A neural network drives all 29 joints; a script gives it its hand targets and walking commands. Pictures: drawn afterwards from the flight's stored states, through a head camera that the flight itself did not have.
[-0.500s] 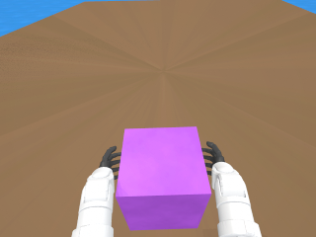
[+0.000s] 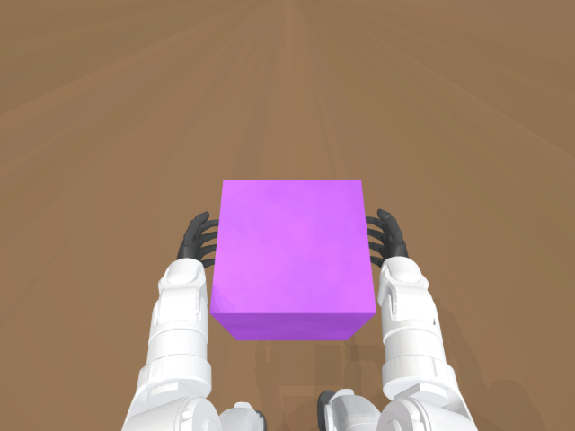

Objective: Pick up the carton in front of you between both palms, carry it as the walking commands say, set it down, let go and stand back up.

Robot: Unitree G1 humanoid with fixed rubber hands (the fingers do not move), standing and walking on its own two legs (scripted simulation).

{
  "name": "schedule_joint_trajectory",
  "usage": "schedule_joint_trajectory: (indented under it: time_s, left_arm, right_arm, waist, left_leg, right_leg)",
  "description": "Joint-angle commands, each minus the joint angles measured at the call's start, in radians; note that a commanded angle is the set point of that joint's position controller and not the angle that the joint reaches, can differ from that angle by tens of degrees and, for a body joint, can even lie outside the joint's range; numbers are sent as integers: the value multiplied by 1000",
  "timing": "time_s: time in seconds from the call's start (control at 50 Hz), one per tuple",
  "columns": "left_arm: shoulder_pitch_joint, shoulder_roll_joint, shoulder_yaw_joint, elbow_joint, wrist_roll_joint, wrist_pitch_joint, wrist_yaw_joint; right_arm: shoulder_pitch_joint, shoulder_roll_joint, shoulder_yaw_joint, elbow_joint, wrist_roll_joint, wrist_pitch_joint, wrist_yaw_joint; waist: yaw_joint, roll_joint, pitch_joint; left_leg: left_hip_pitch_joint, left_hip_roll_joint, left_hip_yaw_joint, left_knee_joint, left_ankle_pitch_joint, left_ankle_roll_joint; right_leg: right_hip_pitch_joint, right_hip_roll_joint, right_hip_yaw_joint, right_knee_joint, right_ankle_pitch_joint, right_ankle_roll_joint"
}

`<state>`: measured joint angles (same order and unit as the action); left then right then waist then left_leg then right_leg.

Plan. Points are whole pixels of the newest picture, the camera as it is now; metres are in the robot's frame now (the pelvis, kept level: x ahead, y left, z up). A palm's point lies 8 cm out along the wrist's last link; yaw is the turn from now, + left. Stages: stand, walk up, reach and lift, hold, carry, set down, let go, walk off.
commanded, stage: set down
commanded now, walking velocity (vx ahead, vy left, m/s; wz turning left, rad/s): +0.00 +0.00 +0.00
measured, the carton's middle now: (292, 269) +0.37 +0.00 -0.11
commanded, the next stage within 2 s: none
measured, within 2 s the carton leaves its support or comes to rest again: neither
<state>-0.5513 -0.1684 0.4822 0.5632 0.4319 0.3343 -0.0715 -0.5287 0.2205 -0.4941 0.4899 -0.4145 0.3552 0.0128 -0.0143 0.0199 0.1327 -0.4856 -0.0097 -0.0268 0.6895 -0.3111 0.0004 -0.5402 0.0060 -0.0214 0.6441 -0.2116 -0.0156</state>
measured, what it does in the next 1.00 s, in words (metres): lowers itself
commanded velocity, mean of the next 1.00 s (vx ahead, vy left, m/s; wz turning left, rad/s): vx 0.00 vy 0.00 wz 0.00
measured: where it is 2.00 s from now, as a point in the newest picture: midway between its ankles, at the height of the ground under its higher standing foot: outside the picture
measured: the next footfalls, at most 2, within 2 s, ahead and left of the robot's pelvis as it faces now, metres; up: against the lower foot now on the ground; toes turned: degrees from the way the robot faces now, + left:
none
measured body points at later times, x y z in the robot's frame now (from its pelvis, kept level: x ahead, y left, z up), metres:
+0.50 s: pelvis -0.03 +0.02 -0.13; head +0.20 +0.02 +0.26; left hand +0.43 +0.15 -0.20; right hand +0.41 -0.15 -0.20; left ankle +0.02 +0.12 -0.72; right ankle +0.07 -0.12 -0.72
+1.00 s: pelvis -0.05 +0.01 -0.25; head +0.25 +0.02 +0.08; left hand +0.48 +0.15 -0.36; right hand +0.44 -0.15 -0.36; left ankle +0.02 +0.12 -0.72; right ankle +0.07 -0.12 -0.72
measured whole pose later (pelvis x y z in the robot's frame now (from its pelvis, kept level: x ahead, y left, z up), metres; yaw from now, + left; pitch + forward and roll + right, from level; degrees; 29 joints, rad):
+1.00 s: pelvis -0.05 +0.01 -0.25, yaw +1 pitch +47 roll -1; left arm -1.16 0.12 0.36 0.79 0.21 0.30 -0.01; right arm -1.03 0.10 -0.56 0.54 -0.22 0.31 -0.11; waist -0.05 0.02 -0.09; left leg -2.01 -0.06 -0.02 1.75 -0.56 0.00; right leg -2.06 0.02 0.03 1.67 -0.43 0.03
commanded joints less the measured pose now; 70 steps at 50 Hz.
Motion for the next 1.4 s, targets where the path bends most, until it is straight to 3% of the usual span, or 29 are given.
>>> schedule_joint_trajectory:
  time_s: [0.0, 0.12, 0.18, 0.22, 0.32, 0.4, 0.52, 0.72, 0.9, 1.1, 1.38]
  left_arm:
    - [-406, -665, -428, 53, -161, -154, -131]
    - [-512, -743, -677, -36, -289, -270, -97]
    - [-529, -755, -728, -69, -315, -260, -67]
    - [-546, -763, -721, -56, -311, -233, -64]
    - [-642, -807, -662, 20, -290, -143, -105]
    - [-721, -805, -601, 75, -273, -92, -136]
    - [-828, -771, -553, 125, -270, -84, -150]
    - [-998, -712, -572, 145, -325, -78, -163]
    - [-1127, -648, -554, 195, -348, -61, -173]
    - [-1246, -563, -534, 260, -352, -58, -161]
    - [-1413, -449, -639, 299, -456, -86, -123]
  right_arm:
    - [-399, 675, 448, 71, 154, -144, 133]
    - [-487, 738, 668, -10, 243, -268, 123]
    - [-513, 726, 713, -40, 275, -263, 130]
    - [-536, 724, 702, -31, 283, -240, 145]
    - [-602, 767, 601, 65, 245, -147, 181]
    - [-677, 790, 530, 117, 225, -91, 199]
    - [-794, 807, 506, 137, 238, -74, 190]
    - [-975, 799, 554, 89, 300, -66, 127]
    - [-1120, 755, 520, 92, 315, -53, 93]
    - [-1271, 657, 451, 101, 329, -65, 90]
    - [-1447, 515, 439, 95, 418, -97, 93]
  waist:
    - [0, -10, -556]
    - [-23, -4, -1049]
    - [-17, 11, -1180]
    - [-20, 11, -1163]
    - [-42, 29, -1026]
    - [-46, 45, -1011]
    - [-35, 28, -1100]
    - [-27, -1, -1292]
    - [-43, 16, -1302]
    - [-64, 54, -1256]
    - [-120, 122, -1228]
  left_leg:
    - [-171, -118, -37, -5, 247, 20]
    - [-266, -127, -43, 199, 463, -17]
    - [-230, -125, -51, 276, 540, -29]
    - [-253, -126, -54, 306, 486, -32]
    - [-488, -142, -28, 353, 166, -29]
    - [-621, -148, -13, 406, 74, -23]
    - [-770, -159, 7, 525, 87, -14]
    - [-959, -173, 43, 721, 67, -8]
    - [-1093, -171, 61, 848, 24, -6]
    - [-1157, -159, 57, 973, 2, -4]
    - [-1070, -128, 35, 1164, 90, -10]
  right_leg:
    - [269, 94, 89, 88, 354, 13]
    - [143, 109, 86, 312, 535, 24]
    - [-51, 129, 58, 374, 461, 37]
    - [-195, 141, 36, 401, 355, 41]
    - [-395, 147, 9, 462, 107, 32]
    - [-490, 146, 1, 522, 45, 31]
    - [-583, 150, -4, 632, 76, 42]
    - [-646, 156, -15, 801, 104, 64]
    - [-739, 153, -33, 925, 78, 68]
    - [-903, 137, -64, 1063, 35, 71]
    - [-1042, 102, -104, 1260, 64, 70]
